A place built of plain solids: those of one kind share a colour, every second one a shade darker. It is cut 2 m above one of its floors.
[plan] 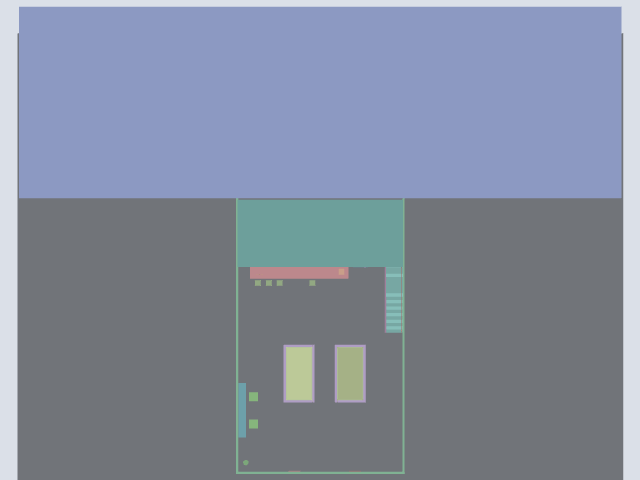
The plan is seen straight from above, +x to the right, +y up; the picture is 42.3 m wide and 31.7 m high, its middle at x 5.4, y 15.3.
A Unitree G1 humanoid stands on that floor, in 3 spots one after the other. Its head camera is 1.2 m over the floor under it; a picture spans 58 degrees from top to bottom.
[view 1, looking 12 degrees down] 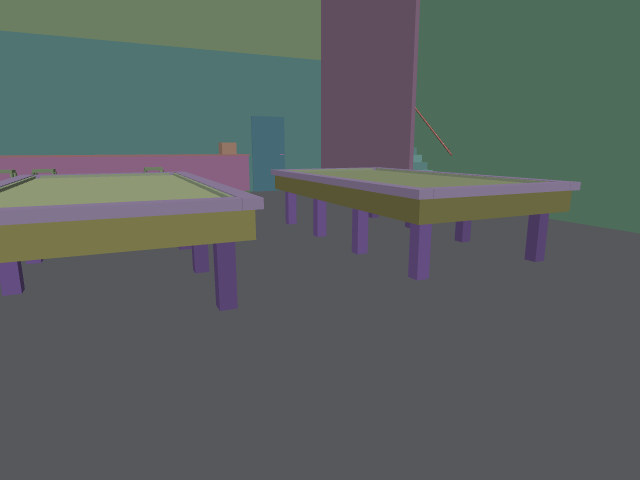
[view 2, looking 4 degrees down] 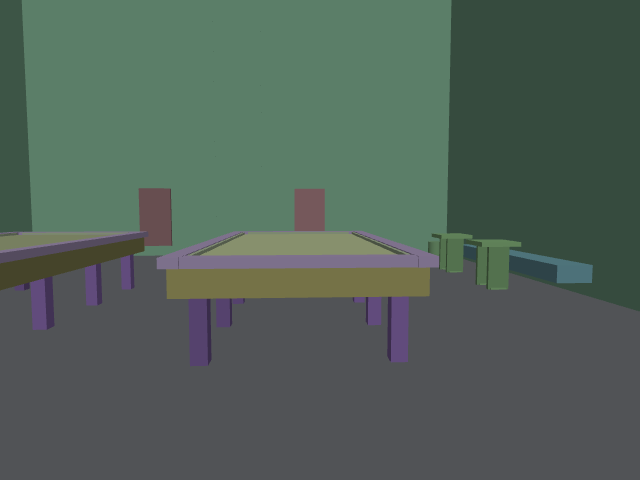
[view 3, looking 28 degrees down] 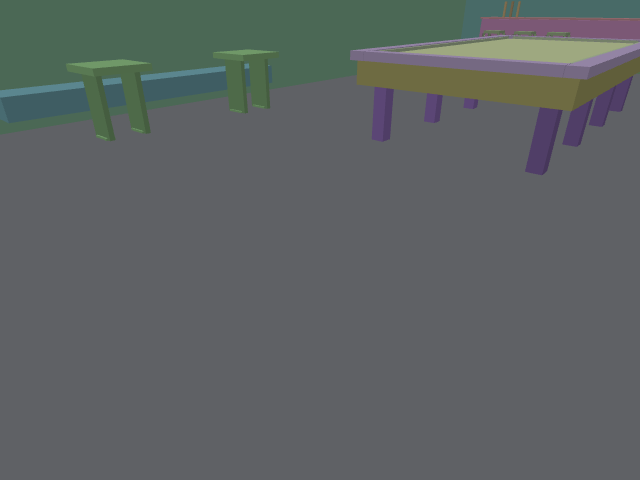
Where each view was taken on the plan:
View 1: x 4.11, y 1.65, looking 65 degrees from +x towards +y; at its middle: ground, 5.77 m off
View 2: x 4.04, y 11.50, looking -93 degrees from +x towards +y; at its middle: table_bed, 5.46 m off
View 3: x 5.71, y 1.00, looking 131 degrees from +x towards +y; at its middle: ground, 2.56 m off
